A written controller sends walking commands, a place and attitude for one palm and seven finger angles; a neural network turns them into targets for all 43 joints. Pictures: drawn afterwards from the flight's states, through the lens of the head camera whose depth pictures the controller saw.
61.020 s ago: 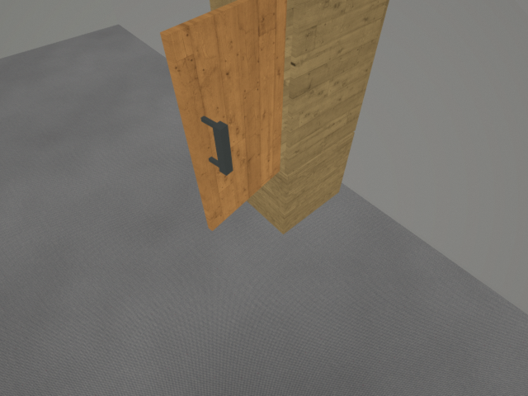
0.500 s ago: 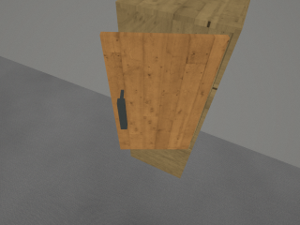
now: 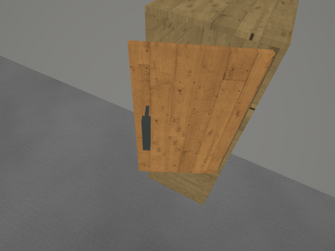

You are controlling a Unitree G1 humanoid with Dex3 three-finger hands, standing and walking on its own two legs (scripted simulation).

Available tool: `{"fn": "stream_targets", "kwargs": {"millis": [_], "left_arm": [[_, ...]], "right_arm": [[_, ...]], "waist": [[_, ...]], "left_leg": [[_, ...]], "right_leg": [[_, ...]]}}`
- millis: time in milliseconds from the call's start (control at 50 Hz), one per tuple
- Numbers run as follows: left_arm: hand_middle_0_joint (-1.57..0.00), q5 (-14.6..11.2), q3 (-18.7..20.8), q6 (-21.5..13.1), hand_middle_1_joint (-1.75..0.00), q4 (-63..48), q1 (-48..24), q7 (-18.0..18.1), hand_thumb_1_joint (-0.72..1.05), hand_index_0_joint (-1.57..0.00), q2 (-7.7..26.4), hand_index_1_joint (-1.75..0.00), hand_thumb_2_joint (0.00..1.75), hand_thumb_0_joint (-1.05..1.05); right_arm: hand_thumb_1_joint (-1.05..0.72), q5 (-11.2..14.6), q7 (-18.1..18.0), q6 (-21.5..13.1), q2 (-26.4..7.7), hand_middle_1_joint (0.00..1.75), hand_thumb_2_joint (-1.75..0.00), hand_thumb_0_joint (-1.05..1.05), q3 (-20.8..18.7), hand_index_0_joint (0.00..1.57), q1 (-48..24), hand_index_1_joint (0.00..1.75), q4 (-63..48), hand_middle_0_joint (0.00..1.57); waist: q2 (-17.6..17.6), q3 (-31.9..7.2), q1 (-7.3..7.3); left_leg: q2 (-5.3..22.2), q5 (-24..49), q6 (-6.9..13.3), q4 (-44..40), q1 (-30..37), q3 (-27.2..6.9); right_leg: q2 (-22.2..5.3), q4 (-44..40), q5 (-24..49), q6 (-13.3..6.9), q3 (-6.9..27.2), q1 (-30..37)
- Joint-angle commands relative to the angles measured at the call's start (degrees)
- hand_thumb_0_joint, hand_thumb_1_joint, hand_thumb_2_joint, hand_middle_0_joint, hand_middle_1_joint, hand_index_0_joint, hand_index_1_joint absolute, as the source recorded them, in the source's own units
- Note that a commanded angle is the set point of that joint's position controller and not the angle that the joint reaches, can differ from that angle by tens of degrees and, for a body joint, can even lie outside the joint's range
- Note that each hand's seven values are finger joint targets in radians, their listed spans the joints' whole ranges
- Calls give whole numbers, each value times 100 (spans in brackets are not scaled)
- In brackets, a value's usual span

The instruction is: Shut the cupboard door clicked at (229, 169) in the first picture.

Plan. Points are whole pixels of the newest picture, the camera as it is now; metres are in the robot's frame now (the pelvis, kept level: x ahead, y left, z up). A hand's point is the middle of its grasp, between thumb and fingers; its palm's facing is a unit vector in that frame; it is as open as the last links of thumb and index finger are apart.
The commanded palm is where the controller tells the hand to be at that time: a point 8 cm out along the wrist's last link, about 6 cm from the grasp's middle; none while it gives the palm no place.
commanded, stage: come to a stop and stand still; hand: left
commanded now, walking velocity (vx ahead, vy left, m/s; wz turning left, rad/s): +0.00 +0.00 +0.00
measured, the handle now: (147, 128) +0.46 +0.10 -0.01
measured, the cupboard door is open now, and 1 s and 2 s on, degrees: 26 26 26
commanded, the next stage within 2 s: look again from close up in 0.16 s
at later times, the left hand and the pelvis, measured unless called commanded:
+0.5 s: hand out of the picture +0.02 +0.19 -0.18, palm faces +0.00 -0.98 -0.19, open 7.4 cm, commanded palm none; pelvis +0.01 +0.01 +0.00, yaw +0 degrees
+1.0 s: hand out of the picture +0.00 +0.16 -0.18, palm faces +0.01 -0.99 -0.16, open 7.4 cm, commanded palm none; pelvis +0.01 +0.00 +0.00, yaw +0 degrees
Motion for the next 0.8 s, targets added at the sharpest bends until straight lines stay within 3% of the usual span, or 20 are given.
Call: {"fn": "stream_targets", "kwargs": {"millis": [0, 60, 340, 440, 560, 680, 780], "left_arm": [[-20, 12, 97, -68, -30, -146, 284, 47, 90, -20, 571, -30, 90, 0], [-20, 24, 105, -55, -30, -151, 221, 46, 90, -20, 577, -30, 90, 0], [-20, 10, 139, -4, -30, -142, 142, 41, 90, -20, 558, -30, 90, 0], [-20, 3, 141, -24, -30, -114, 174, 38, 90, -20, 532, -30, 90, 0], [-20, 4, 143, -37, -30, -88, 167, 51, 90, -20, 526, -30, 90, 0], [-20, 5, 140, -23, -30, -41, 229, 54, 90, -20, 472, -30, 90, 0], [-20, 9, 122, -35, -30, -17, 284, 50, 90, -20, 421, -30, 90, 0]], "right_arm": [[-90, 28, -37, -66, -747, 30, -90, 0, -148, 20, 264, 30, -169, 20], [-90, 25, -45, -60, -749, 30, -90, 0, -156, 20, 260, 30, -146, 20], [-90, 13, -73, -74, -741, 30, -90, 0, -165, 20, 395, 30, -33, 20], [-90, 16, -69, -80, -703, 30, -90, 0, -169, 20, 435, 30, 3, 20], [-90, 27, -87, -83, -651, 30, -90, 0, -171, 20, 493, 30, 50, 20], [-90, 22, -93, -80, -610, 30, -90, 0, -164, 20, 509, 30, 86, 20], [-90, 23, -82, -69, -586, 30, -90, 0, -158, 20, 515, 30, 90, 20]], "waist": [[195, -7, -36], [172, 127, -27], [294, 46, -22], [142, 8, -18], [107, 51, -21], [229, 143, -24], [76, 211, -36]], "left_leg": [[1068, 1338, -245, -677, 220, -1085], [1077, 1372, -244, -722, 170, -1116], [1124, 1357, -314, -909, 301, -1244], [1088, 1307, -278, -861, 286, -1183], [1072, 1777, -265, -728, 326, -1099], [1072, 1521, -278, -818, 299, -1089], [1059, 1169, -270, -871, 244, -1064]], "right_leg": [[-324, -278, 580, -332, 328, -151], [-303, -274, 558, -330, 305, -167], [-288, -215, 385, -344, 301, -158], [-335, -276, 505, -358, 320, -77], [-327, -281, 685, -354, 312, -39], [-334, -308, 566, -354, 323, -89], [-346, -356, 564, -353, 354, -112]]}}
